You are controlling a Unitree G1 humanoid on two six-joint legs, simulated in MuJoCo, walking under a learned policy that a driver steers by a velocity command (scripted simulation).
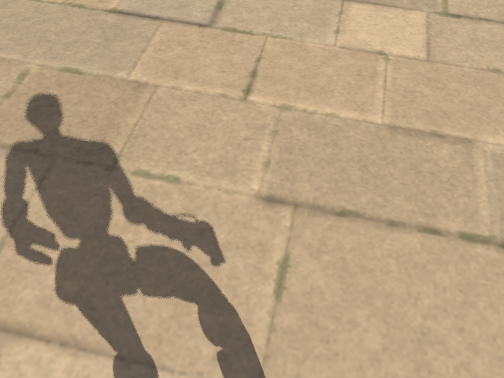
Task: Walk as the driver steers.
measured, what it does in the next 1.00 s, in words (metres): walks ahead, turning right: right foot, then left foot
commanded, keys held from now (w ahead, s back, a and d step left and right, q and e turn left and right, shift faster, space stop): w+e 0.84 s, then w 0.16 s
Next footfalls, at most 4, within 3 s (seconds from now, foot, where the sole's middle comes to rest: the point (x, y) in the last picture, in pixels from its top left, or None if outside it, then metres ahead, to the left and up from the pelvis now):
0.36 right None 0.37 -0.17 -0.78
0.82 left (267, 297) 0.68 -0.04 -0.78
1.32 right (387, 272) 0.77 -0.40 -0.78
1.80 left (339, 194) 1.06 -0.29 -0.78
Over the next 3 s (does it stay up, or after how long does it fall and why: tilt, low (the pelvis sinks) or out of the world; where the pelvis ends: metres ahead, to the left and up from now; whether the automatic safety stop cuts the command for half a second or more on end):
stays up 0.89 -0.35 0.01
